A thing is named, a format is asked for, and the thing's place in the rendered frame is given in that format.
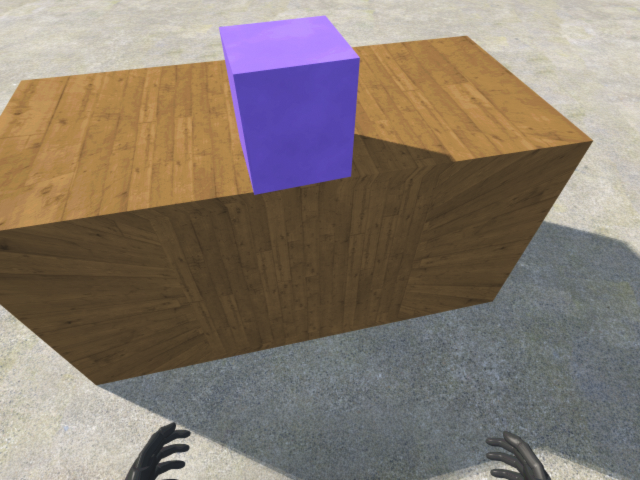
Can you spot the robot left hand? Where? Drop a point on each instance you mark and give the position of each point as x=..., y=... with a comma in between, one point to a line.
x=147, y=466

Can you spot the pedestal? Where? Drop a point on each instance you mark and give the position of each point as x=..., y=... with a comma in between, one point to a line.
x=131, y=241

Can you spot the robot right hand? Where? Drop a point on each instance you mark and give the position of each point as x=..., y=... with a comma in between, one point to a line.
x=525, y=461

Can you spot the carton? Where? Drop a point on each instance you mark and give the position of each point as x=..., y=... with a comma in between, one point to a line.
x=294, y=89

